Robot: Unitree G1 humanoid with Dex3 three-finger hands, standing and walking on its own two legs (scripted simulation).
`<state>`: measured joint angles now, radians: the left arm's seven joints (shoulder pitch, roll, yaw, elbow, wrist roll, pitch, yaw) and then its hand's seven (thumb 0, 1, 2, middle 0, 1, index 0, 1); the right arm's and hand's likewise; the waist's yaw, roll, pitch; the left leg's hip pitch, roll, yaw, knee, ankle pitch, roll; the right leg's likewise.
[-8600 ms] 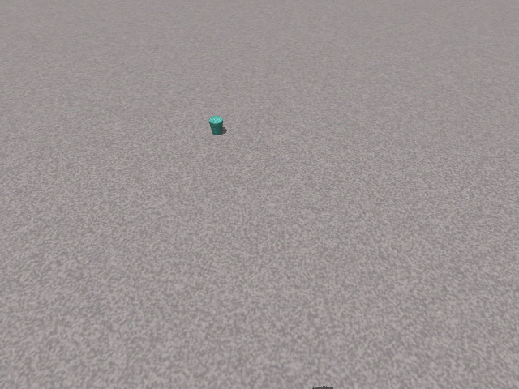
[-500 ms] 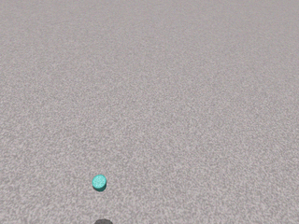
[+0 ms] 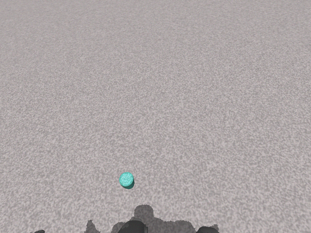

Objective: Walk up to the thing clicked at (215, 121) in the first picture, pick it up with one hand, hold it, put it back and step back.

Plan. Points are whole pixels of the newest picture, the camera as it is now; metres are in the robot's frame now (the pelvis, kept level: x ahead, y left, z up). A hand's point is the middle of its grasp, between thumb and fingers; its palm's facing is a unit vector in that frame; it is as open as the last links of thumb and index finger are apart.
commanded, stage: walk up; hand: left
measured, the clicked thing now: (127, 181) +0.48 +0.24 -0.70
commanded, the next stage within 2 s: stand in 0.04 s
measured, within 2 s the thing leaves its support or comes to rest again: neither
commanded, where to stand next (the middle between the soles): +0.07 -0.02 m, yaw -3 degrees
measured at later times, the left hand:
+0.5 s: hand out of the picture +0.08 +0.26 -0.13, palm faces -0.05 -0.94 -0.33, open 7.4 cm
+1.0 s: hand out of the picture +0.10 +0.27 -0.12, palm faces -0.05 -0.94 -0.35, open 7.4 cm
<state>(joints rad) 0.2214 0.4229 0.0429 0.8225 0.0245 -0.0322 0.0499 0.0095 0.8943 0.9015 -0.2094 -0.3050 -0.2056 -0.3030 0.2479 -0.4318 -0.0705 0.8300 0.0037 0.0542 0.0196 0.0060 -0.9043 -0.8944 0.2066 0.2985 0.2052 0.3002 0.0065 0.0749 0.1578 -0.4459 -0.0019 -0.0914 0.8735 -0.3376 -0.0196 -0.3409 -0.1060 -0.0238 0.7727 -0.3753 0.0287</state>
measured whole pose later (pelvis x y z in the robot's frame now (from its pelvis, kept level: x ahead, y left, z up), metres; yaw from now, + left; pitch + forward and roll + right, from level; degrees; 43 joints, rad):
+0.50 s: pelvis +0.01 +0.01 +0.03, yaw -1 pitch -5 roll +0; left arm 0.16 0.36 -0.01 1.07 0.01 -0.02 -0.01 0.01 0.90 0.90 -0.21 -0.30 -0.20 -0.30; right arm 0.12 -0.36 -0.02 1.06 -0.01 -0.01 0.01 0.01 -0.90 -0.89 0.21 0.30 0.21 0.30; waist 0.00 -0.01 0.08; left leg -0.20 0.02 -0.04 0.47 -0.19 -0.03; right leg -0.16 -0.02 0.02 0.49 -0.25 0.02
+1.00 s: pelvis +0.02 +0.01 +0.04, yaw -1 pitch -3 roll +0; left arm 0.11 0.37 0.00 1.13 0.01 -0.01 -0.01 0.01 0.90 0.90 -0.20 -0.30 -0.20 -0.30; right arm 0.08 -0.35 -0.01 1.15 -0.01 -0.01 0.01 0.01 -0.90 -0.89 0.21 0.30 0.21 0.30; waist -0.01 -0.01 0.07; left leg -0.17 0.02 -0.03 0.36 -0.14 -0.03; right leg -0.12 -0.02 0.02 0.37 -0.20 0.03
